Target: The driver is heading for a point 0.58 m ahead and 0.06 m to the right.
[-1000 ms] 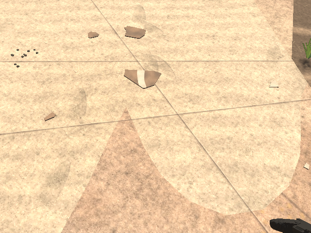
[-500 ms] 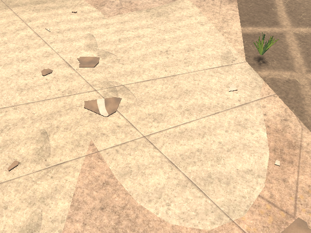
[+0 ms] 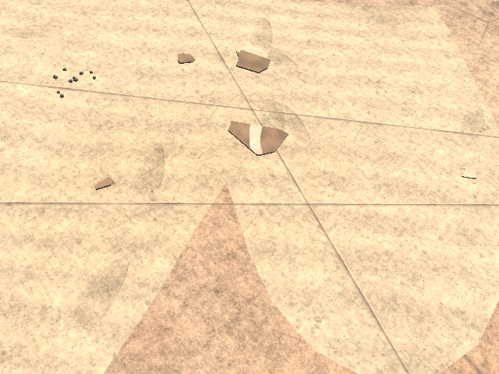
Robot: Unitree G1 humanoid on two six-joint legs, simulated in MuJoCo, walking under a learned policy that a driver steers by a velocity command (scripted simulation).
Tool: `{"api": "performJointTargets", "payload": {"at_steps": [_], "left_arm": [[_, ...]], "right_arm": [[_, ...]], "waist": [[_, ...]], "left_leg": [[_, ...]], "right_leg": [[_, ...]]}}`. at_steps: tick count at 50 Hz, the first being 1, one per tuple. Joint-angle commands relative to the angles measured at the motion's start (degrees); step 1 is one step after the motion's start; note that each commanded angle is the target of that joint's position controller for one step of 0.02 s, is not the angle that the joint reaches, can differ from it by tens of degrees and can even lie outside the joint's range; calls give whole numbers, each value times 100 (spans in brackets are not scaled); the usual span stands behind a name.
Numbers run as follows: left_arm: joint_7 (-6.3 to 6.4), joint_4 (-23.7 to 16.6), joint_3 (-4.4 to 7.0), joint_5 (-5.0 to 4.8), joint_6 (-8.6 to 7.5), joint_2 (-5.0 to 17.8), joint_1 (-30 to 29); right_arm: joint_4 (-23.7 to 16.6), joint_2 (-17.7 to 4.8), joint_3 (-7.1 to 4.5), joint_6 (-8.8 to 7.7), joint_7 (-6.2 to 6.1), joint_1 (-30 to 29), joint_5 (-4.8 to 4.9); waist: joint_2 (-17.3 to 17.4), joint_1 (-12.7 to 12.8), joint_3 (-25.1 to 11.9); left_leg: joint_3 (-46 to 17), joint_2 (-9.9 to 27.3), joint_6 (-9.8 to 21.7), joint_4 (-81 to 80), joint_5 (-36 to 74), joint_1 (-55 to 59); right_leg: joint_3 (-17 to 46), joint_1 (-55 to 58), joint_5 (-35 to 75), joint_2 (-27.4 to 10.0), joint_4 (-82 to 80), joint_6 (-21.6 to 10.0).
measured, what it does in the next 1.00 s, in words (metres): steps on the spot: right foot, then left foot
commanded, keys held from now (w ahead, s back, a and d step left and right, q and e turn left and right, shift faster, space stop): q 0.16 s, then no key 0.38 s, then e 0.46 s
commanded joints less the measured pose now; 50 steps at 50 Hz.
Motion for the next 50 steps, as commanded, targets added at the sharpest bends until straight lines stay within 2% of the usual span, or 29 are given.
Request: {"api": "performJointTargets", "payload": {"at_steps": [1, 5, 9, 12, 13, 14, 15, 16, 17, 19, 22, 24, 26, 28, 29, 30, 31, 32, 35, 38, 39, 40, 42, 45, 46, 47, 48, 49, 50], "left_arm": [[-11, -398, 48, -8, -128, 336, -301], [-82, -378, 41, -26, -216, 385, -274], [-185, -316, 46, -61, -342, 468, -26], [-284, -148, 36, -41, -416, 440, 429], [-280, -159, 60, 36, -416, 627, 457], [-244, -276, 81, 137, -376, 976, 294], [-267, -240, 51, 294, -369, 962, 297], [-284, -284, 0, 220, -399, 790, 210], [-272, -281, -43, 139, -406, 652, 67], [-253, -252, -138, 4, -400, 463, -106], [-216, -83, -207, 45, -333, 383, 24], [-198, -11, -185, 56, -261, 527, 141], [-199, 64, -173, 25, -204, 653, 276], [-234, 176, -250, -49, -221, 501, 391], [-286, 230, -297, -4, -302, 435, 549], [-358, 211, -310, 78, -392, 395, 667], [-365, 219, -327, 51, -402, 361, 415], [-352, 147, -297, 18, -379, 504, 84], [-262, 52, -230, -94, -231, 559, 53], [-281, -2, -165, -101, -125, 496, 199], [-308, -57, -137, -117, -93, 503, 146], [-334, -92, -131, -136, -56, 455, 160], [-388, -109, -162, -122, -2, 369, 226], [-519, -128, -125, -131, 31, 436, 482], [-547, -74, -86, -128, 37, 468, 714], [-516, -42, -6, -90, 34, 607, 911], [-407, -172, 167, -88, 22, 1269, 999], [-441, -332, 154, 126, -86, 1650, 1116], [-484, -365, 98, 209, -227, 1448, 1131]], "right_arm": [[-367, -1067, -286, -11, -67, -21, 6], [-455, -1147, -321, 44, -33, -178, -11], [-553, -1123, -315, 108, 1, -414, 5], [-586, -941, -227, 169, -46, -571, 73], [-547, -771, -170, 161, -60, -335, 30], [-522, -486, -77, 125, -39, 53, -108], [-618, -779, -178, 84, -53, -82, -47], [-509, -1163, -293, 70, -79, -23, -61], [-418, -1225, -353, 91, -82, -67, -23], [-281, -914, -299, 184, -110, -21, -37], [-293, -494, -141, 156, -58, -169, -12], [-308, -334, -51, 110, -28, -358, -23], [-204, -442, -83, 87, -18, -256, 22], [-6, -459, -89, 80, -9, 11, -46], [-30, -722, -127, 88, -48, 32, -111], [-5, -1153, -222, 111, -81, 35, -151], [35, -911, -187, 104, -32, -5, -169], [-5, -797, -170, 83, -7, -79, -171], [57, -976, -250, 25, -85, 66, -146], [-69, -896, -239, -11, -195, -78, -158], [-123, -886, -232, -31, -218, -130, -174], [-141, -913, -244, -46, -227, -230, -146], [-172, -1021, -298, -44, -218, -483, -54], [-168, -1053, -322, 44, -196, -600, 22], [-153, -1015, -315, 67, -189, -620, 72], [-46, -859, -281, 56, -160, -321, 76], [-103, -573, -198, 31, -121, -83, -147], [-443, -365, -117, 3, -153, -570, -235], [-450, -650, -195, 3, -177, -664, -100]], "waist": [[897, -83, -612], [1029, -124, -529], [1100, -68, -713], [1006, 193, -842], [640, 108, -908], [-725, -233, -968], [-1310, -154, -725], [-843, -77, -646], [-631, -101, -542], [-576, -101, -402], [-790, -12, -478], [-891, 165, -580], [-887, 196, -647], [-700, 39, -587], [-368, 103, -670], [417, 326, -738], [674, 177, -792], [601, 44, -562], [1032, -9, -221], [1412, -5, -180], [1296, -42, -129], [1053, 18, -87], [883, 67, -189], [945, 151, -477], [854, 267, -567], [423, 293, -659], [-1102, 166, -635], [-1632, 309, -876], [-817, 438, -1067]], "left_leg": [[-1537, 1308, 881, -498, 1519, 1025], [-1896, 1220, 918, -455, 1072, 552], [-2277, 1198, 881, -163, 1728, 571], [-2216, 917, 528, 267, 1778, 404], [-1976, 648, 238, 591, 923, 51], [-1146, -115, -103, 1631, -1134, -564], [-642, -512, -391, 2571, -2703, -1278], [-706, -252, -570, 3489, -2591, -1365], [-710, -206, -661, 3872, -2231, -1438], [-743, -138, -859, 3924, -1727, -1463], [-235, 54, -988, 2753, -1463, -1018], [119, 207, -994, 1767, -1486, -554], [285, 173, -935, 837, -951, -153], [260, 183, -703, -682, 384, 709], [-129, 548, -528, -579, 1157, 1335], [-331, 890, -230, -50, 1752, 1380], [-285, 895, 10, -47, 1012, 924], [-313, 851, 50, -177, 493, 779], [-598, 1234, 213, -370, 547, 595], [-1034, 2080, 792, -472, 1601, 462], [-1117, 2323, 983, -501, 2085, 499], [-971, 2347, 992, -474, 2307, 559], [-453, 2118, 778, -333, 2507, 577], [121, 1874, 523, 128, 2532, 528], [324, 1761, 362, 473, 2224, 396], [654, 1483, 61, 1196, 1473, 83], [1150, 876, -541, 2748, -732, -1198], [544, 0, -786, 3988, -3097, -2154], [-41, 162, -734, 4702, -2983, -2224]], "right_leg": [[149, -448, 148, -18, -710, 93], [184, 121, 57, 82, -1413, 80], [165, 667, -23, 153, -2093, -36], [-13, 1654, 1251, 75, -3662, -258], [437, 2194, 1893, -454, -3903, -462], [1580, 2624, 3234, -1526, -3960, -979], [2492, 2263, 3579, -2223, -4007, -2011], [2443, 2080, 3070, -2257, -4078, -2250], [1993, 2043, 2653, -1908, -4037, -2039], [1415, 2037, 2303, -1479, -3975, -1734], [854, 2172, 2556, -1123, -3908, -1662], [776, 2218, 2774, -1103, -3793, -1661], [879, 2271, 2908, -1152, -3655, -1666], [839, 1909, 2768, -1001, -3580, -1387], [793, 1475, 2468, -904, -3547, -1076], [374, 1253, 1831, -495, -3430, -788], [77, 1537, 1096, -238, -3325, -553], [31, 1377, 1047, -119, -3072, -456], [-31, 793, 1099, -14, -2349, -487], [-273, 348, -855, -61, -918, -495], [-216, 76, -1399, -192, -329, -472], [-176, -65, -1456, -325, -249, -443], [-339, 217, -914, -431, -721, -371], [-780, 1020, -20, -214, -1761, -391], [-944, 1462, 549, -52, -2399, -485], [-703, 2035, 1180, 57, -3046, -650], [1085, 2824, 3199, -996, -3566, -1156], [3179, 2695, 4246, -2314, -3864, -2469], [3100, 2639, 3497, -2339, -4006, -2729]]}}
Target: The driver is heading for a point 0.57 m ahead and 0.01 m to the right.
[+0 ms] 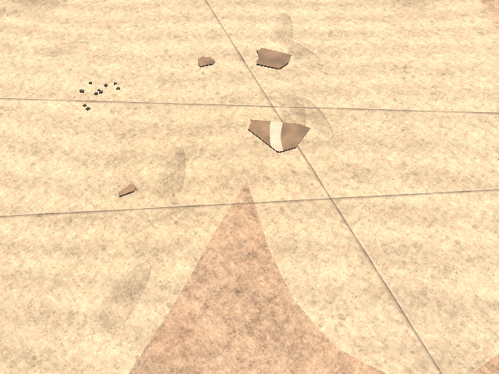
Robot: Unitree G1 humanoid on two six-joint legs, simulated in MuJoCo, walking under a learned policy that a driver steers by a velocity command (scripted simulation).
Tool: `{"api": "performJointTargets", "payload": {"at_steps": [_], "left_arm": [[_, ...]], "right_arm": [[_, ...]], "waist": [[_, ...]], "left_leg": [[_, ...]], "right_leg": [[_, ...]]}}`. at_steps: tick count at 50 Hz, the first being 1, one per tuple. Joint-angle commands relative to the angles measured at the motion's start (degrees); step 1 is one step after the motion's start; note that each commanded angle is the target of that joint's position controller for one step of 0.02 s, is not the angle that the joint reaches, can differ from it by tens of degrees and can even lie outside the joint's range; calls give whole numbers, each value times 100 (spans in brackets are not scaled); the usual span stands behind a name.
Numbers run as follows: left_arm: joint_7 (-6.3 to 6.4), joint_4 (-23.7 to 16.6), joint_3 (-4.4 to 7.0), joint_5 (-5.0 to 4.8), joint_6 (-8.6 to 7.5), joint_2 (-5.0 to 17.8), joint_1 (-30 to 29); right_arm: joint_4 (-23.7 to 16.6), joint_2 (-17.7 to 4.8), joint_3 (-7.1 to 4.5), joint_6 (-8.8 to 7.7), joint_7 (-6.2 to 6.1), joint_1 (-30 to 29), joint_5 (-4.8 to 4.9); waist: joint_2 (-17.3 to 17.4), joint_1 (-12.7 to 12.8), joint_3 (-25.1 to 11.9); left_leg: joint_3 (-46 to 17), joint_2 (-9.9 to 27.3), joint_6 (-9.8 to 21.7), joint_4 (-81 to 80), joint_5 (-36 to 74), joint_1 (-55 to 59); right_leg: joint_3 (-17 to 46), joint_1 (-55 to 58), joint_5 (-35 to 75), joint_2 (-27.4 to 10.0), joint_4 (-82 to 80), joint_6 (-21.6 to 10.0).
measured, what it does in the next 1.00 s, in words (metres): walks ahead: left foot, then right foot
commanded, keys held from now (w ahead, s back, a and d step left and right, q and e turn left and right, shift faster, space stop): e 0.28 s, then w+e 0.06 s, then w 0.24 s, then w+q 0.42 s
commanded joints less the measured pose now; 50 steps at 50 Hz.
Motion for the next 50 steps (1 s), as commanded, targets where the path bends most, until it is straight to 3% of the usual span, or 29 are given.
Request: {"api": "performJointTargets", "payload": {"at_steps": [1, 2, 3, 4, 7, 14, 18, 20, 22, 23, 24, 25, 26, 27, 28, 31, 36, 39, 42, 43, 44, 45, 46, 47, 48, 49, 50], "left_arm": [[17, -418, 240, 120, -304, 1216, 323], [68, -443, 221, 4, -315, 1084, 50], [125, -480, 177, -68, -295, 963, -125], [176, -506, 138, -74, -266, 897, -131], [270, -548, 121, -64, -222, 844, 27], [349, -638, 178, -65, -84, 955, 73], [318, -666, 160, -89, -70, 914, 87], [294, -643, 121, -74, -84, 852, 123], [276, -606, 53, -74, -92, 742, 104], [276, -591, -3, -58, -104, 620, 108], [269, -585, -86, -25, -151, 383, 153], [245, -600, -211, 14, -206, -18, 220], [265, -914, -132, -129, -302, 224, -34], [284, -877, -9, -154, -376, 688, -113], [250, -776, 35, -150, -414, 784, -69], [126, -796, 2, -10, -550, 517, -320], [-5, -1072, -179, -30, -745, -38, -1100], [-78, -1128, -137, -98, -791, 92, -1229], [-50, -1051, 0, -161, -808, 403, -769], [6, -917, 91, -152, -796, 557, -299], [85, -790, 200, -126, -785, 777, 370], [169, -696, 303, -21, -739, 1212, 1402], [91, -570, 336, 71, -672, 1462, 1552], [63, -602, 177, 50, -690, 808, 1229], [75, -605, 97, -8, -695, 528, 906], [64, -590, 52, 12, -706, 383, 626], [59, -545, 28, 53, -709, 239, 450]], "right_arm": [[-616, -627, -139, -102, -25, -265, 72], [-491, -695, -189, -101, -56, -183, 43], [-457, -759, -222, -98, -93, -212, -1], [-440, -720, -226, -106, -78, -188, -12], [-436, -519, -195, -150, -26, -67, 26], [-558, -446, -152, -234, 21, -360, 42], [-614, -502, -133, -403, 152, -438, 109], [-599, -497, -109, -532, 231, -381, 139], [-487, -407, -85, -663, 300, -98, 151], [-381, -353, -77, -722, 317, 141, 134], [-301, -446, -95, -766, 297, 434, 87], [-228, -685, -117, -786, 272, 955, -3], [-59, -1292, -263, -790, 341, 1327, -166], [-96, -1026, -227, -830, 363, 1115, -47], [-136, -707, -136, -842, 333, 981, 55], [-132, -559, -35, -792, 293, 1080, 99], [-77, -683, -50, -651, 218, 1454, 123], [-61, -841, -90, -582, 221, 1701, 160], [-118, -900, -115, -542, 203, 1568, 216], [-147, -843, -95, -536, 200, 1519, 197], [-196, -654, -36, -550, 214, 1488, 144], [-415, -154, 128, -561, 217, 1474, -40], [-602, 230, 219, -622, 185, 2176, 216], [-418, -446, 48, -602, 166, 1947, 362], [-484, -640, -27, -578, 186, 1503, 359], [-437, -536, -16, -549, 186, 1379, 290], [-448, -447, -26, -526, 209, 1264, 225]], "waist": [[-997, 170, -821], [-696, 62, -627], [-686, 20, -552], [-770, -10, -612], [-785, -10, -835], [-970, 138, -628], [-1160, 250, -581], [-1193, 271, -560], [-1082, 85, -531], [-979, -61, -512], [-739, -174, -601], [157, -260, -817], [1109, -267, -335], [701, -235, 178], [564, -200, 313], [441, -261, 142], [505, -526, 56], [593, -516, -28], [680, -80, -159], [617, 195, -401], [473, 549, -853], [-435, 922, -1888], [-2386, 480, -2472], [-1574, 521, -1658], [-1205, 464, -949], [-818, 316, -661], [-803, 214, -444]], "left_leg": [[-625, -314, 61, 2198, -509, -1806], [-619, -172, 83, 1952, 38, -1840], [-655, -103, 68, 1685, 445, -1780], [-624, -172, 15, 1661, 722, -1534], [-589, -337, -128, 1340, 1096, -1405], [-730, -459, -324, -237, 1226, -1200], [-631, -491, -175, -1017, 1171, -801], [-499, -491, -34, -1437, 1139, -395], [-323, -497, 155, -2218, 1583, 372], [-247, -473, 275, -2747, 1935, 897], [-561, -117, 431, -2911, 1871, 1565], [-1720, 848, 773, -3296, 1196, 2181], [-3677, 1647, 1573, -3925, -120, 2134], [-3852, 1843, 1820, -4003, -810, 1922], [-3357, 1562, 1674, -4011, -690, 1964], [-2433, 1067, 1435, -4124, 622, 2099], [-1461, 542, 1416, -4112, 2415, 1473], [-1525, 656, 1389, -3958, 2712, 1140], [-1741, 848, 1163, -3610, 2971, 1071], [-1607, 688, 1026, -3129, 3512, 938], [-1352, 368, 824, -2136, 3673, 546], [-1004, -88, 586, -270, 2228, -405], [-745, -632, 407, 1314, -310, -1858], [-1007, -268, 395, 2054, -2, -2316], [-869, -60, 443, 2123, 537, -2496], [-794, 131, 424, 2006, 958, -2262], [-783, 246, 408, 1814, 1234, -2149]], "right_leg": [[3095, 1470, 2608, -2072, -1944, -1595], [2643, 1355, 1999, -1718, -1925, -1217], [2434, 1253, 1884, -1531, -1921, -995], [2261, 1135, 2081, -1350, -1941, -927], [2090, 1363, 2408, -1195, -1922, -981], [2607, 1265, 1365, -1057, -1906, -993], [3098, 986, -933, -964, -2179, -1059], [3162, 858, -1131, -938, -2129, -1039], [3142, 540, -1296, -799, -1964, -917], [3050, 301, -1385, -644, -1806, -783], [2800, -119, -1474, -416, -1329, -552], [1966, -679, -1591, 182, 259, -202], [1285, -2041, -1910, 686, 1176, -48], [1356, -2589, -1567, 198, 1869, 31], [1348, -2742, -1063, 48, 2054, 74], [736, -2718, -63, -393, 1943, 266], [195, -1627, 834, -208, 160, 584], [137, -767, 1195, -9, -471, 614], [320, 140, 1291, -59, -947, 392], [269, 867, 1243, -14, -1117, 260], [462, 1914, 1199, -305, -1149, 76], [1672, 3473, 695, -1539, -1032, -289], [4236, 4196, -962, -2627, -1978, -991], [4142, 3490, -1650, -2432, -2316, -887], [3172, 2840, -1133, -2256, -2304, -737], [2485, 2294, -288, -1963, -2381, -664], [1969, 1922, 298, -1749, -2503, -638]]}}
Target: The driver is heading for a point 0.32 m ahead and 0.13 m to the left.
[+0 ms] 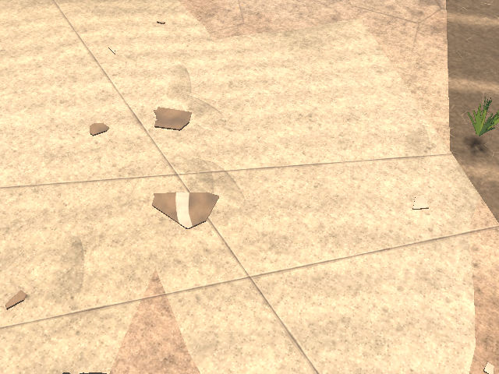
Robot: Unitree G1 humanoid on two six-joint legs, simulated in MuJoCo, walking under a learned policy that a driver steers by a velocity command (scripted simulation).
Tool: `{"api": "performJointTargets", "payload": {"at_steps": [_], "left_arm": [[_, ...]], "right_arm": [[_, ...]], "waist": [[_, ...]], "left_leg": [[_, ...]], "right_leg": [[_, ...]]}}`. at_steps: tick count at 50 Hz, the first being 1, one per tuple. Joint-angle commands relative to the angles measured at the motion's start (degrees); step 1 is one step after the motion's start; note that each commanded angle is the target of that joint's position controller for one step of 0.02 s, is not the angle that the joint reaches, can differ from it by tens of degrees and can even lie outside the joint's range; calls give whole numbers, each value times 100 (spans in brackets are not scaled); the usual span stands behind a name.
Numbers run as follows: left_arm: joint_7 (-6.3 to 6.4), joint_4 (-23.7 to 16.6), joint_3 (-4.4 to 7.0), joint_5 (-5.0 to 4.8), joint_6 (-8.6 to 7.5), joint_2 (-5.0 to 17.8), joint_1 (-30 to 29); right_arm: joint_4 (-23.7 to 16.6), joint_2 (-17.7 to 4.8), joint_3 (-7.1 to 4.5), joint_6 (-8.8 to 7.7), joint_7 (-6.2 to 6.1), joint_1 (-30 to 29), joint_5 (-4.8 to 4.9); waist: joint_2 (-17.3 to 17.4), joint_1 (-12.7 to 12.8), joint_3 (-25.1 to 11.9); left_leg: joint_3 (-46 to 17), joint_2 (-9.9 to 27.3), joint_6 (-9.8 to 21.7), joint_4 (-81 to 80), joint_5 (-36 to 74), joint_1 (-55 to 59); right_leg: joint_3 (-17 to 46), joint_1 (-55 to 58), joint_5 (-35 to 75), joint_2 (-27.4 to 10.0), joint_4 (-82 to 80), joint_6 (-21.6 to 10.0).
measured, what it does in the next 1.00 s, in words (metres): walks ahead: left foot, then right foot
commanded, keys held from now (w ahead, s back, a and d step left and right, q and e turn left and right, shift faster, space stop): w+q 0.22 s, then no key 0.78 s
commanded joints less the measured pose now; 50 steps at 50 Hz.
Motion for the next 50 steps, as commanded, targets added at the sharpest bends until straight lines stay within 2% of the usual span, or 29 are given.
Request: {"api": "performJointTargets", "payload": {"at_steps": [1, 3, 7, 11, 13, 15, 16, 17, 18, 19, 20, 21, 22, 23, 24, 25, 27, 30, 32, 35, 37, 38, 39, 40, 41, 42, 45, 50], "left_arm": [[34, 21, 208, 82, -41, 563, 575], [45, 108, 236, 53, -119, 539, 526], [68, 277, 316, 24, -160, 748, 551], [116, 396, 363, -22, -90, 975, 703], [132, 519, 368, -77, -9, 1050, 898], [159, 610, 388, -134, 89, 1194, 1023], [184, 613, 407, -161, 130, 1291, 1023], [204, 604, 418, -179, 174, 1354, 984], [220, 576, 382, -192, 200, 1289, 910], [226, 479, 279, -69, 169, 1051, 1058], [116, 390, 43, 215, 115, 354, 1829], [34, 659, 43, 31, 81, 778, 2114], [13, 549, 159, -225, 127, 1118, 1411], [69, 383, 128, -218, 177, 1020, 962], [151, 430, 113, -132, 255, 905, 779], [201, 477, 120, -100, 368, 879, 926], [264, 605, 98, -39, 507, 691, 1291], [345, 599, 31, 42, 562, 492, 1131], [351, 575, 43, 22, 605, 553, 882], [327, 526, 72, 20, 645, 601, 587], [296, 546, 56, 113, 612, 525, 584], [301, 491, 61, 162, 582, 643, 554], [328, 403, 121, 137, 568, 1022, 451], [300, 540, 152, 83, 559, 1018, 283], [250, 487, 83, 86, 521, 696, 170], [232, 528, 32, 121, 479, 554, 160], [226, 631, 18, 66, 363, 571, 277], [268, 817, 9, 31, 381, 567, 390]], "right_arm": [[-524, -450, -155, -41, 42, -277, -25], [-597, -276, -126, 35, 90, -401, -23], [-900, -195, -75, 53, 154, -917, -92], [-1180, -119, 12, -29, 326, -1698, -110], [-1372, -85, 34, -64, 395, -2065, -145], [-1499, -205, -25, -98, 458, -2084, -172], [-1488, -341, -91, -105, 473, -1887, -197], [-1381, -542, -196, -103, 466, -1400, -216], [-1194, -764, -325, -96, 412, -699, -222], [-1112, -1133, -425, -36, 288, -186, -266], [-1229, -1514, -368, 18, 170, -383, -408], [-1369, -1201, -251, 9, 216, -253, -414], [-1267, -994, -229, 32, 273, -440, -353], [-1205, -783, -173, 14, 287, -899, -224], [-1184, -524, -83, 6, 267, -1216, -193], [-1167, -468, -53, 2, 264, -1439, -245], [-1110, -540, -90, -45, 280, -1702, -373], [-934, -522, -96, -78, 228, -1812, -386], [-809, -534, -93, -23, 181, -1766, -378], [-650, -457, -39, 68, 168, -1788, -362], [-548, -245, 56, 92, 178, -1791, -328], [-434, -106, 113, 77, 186, -1555, -367], [-373, -142, 100, 52, 200, -1227, -425], [-350, -79, 96, 77, 167, -1105, -386], [-332, -261, 69, 110, 128, -1368, -393], [-346, -298, 39, 146, 95, -1476, -361], [-235, -277, 35, 199, 47, -1406, -356], [-9, -229, 22, 172, 40, -1414, -288]], "waist": [[-844, 397, -108], [-759, 332, -4], [-473, 334, 246], [-316, 596, 418], [-238, 669, 534], [-400, 545, 315], [-546, 393, 71], [-611, 100, -279], [-497, -326, -691], [-8, -522, -1195], [1507, 167, -2044], [746, -149, -3484], [331, -267, -2802], [72, -89, -1760], [-111, 70, -1196], [15, 308, -947], [208, 577, -863], [327, 547, -967], [409, 417, -971], [453, 357, -637], [339, 475, -412], [128, 429, -337], [-471, 144, -259], [-1100, -35, -257], [-909, 135, -103], [-823, 157, -109], [-566, 220, -230], [-288, 305, -433]], "left_leg": [[-165, 619, 20, 491, 698, -1863], [-68, 665, -18, 420, 895, -1885], [-69, 677, -141, -520, 1639, -2251], [403, 541, -40, -1845, 2534, -1965], [609, 373, 65, -2397, 2514, -1752], [765, 107, 225, -2685, 2277, -1387], [857, -92, 329, -2757, 2091, -1030], [909, -289, 458, -2910, 2048, -405], [905, -441, 629, -3316, 2658, 689], [211, 151, 846, -3225, 4568, 2144], [-1893, 1842, 1849, -2541, 7781, 4037], [-3022, 2507, 2580, -2937, 7381, 4367], [-2313, 2075, 2350, -3381, 6293, 3679], [-1665, 1693, 1953, -3624, 5376, 2796], [-1316, 1464, 1711, -3861, 4915, 1938], [-990, 1298, 1589, -4098, 4725, 1113], [-535, 1108, 1537, -4395, 4650, 188], [-228, 997, 1481, -4456, 4393, 59], [-268, 983, 1402, -4585, 3255, 70], [-449, 900, 1207, -4707, 1085, -142], [-421, 651, 838, -4553, 74, -390], [-361, 458, 551, -4373, -153, -474], [-100, 102, 301, -4011, -249, -534], [332, -156, 132, -3920, 220, 74], [335, -133, 71, -3757, 578, 445], [314, -87, 118, -3702, 773, 575], [192, 20, 226, -3705, 1327, 567], [215, 45, 188, -3588, 2111, 734]], "right_leg": [[1569, 1539, 25, -1537, -1677, -804], [1084, 1324, 608, -1497, -1863, -899], [400, 1317, 1279, -1549, -2096, -1019], [-328, 1428, 1611, -1455, -2106, -869], [-511, 1556, 2508, -1455, -1855, -791], [-589, 1880, 3779, -1522, -1346, -669], [-615, 2034, 4524, -1519, -940, -593], [-650, 2089, 4955, -1443, -269, -491], [-798, 1760, 4793, -1236, 705, -304], [-863, 731, 3072, -906, 2135, -17], [-559, -1179, -2919, -70, 4389, 372], [843, -1249, -3239, 22, 5279, 435], [816, -1558, -2747, -218, 5236, 422], [615, -1880, -2284, -457, 4730, 410], [597, -1722, -1984, -616, 4311, 451], [605, -1157, -1734, -683, 3982, 493], [456, -295, -1409, -600, 3364, 582], [445, 96, -966, -582, 2228, 604], [453, 256, -509, -563, 1734, 570], [409, 508, -271, -474, 1014, 453], [336, 1010, 217, -404, 82, 300], [663, 1205, 688, -685, -263, 184], [1001, 1164, 1093, -1086, -314, -21], [996, 334, -346, -986, -459, -193], [906, -62, -951, -778, -625, -113], [815, -154, -943, -704, -636, 12], [635, 259, 32, -567, -351, 154], [542, 631, 861, -498, -139, 104]]}}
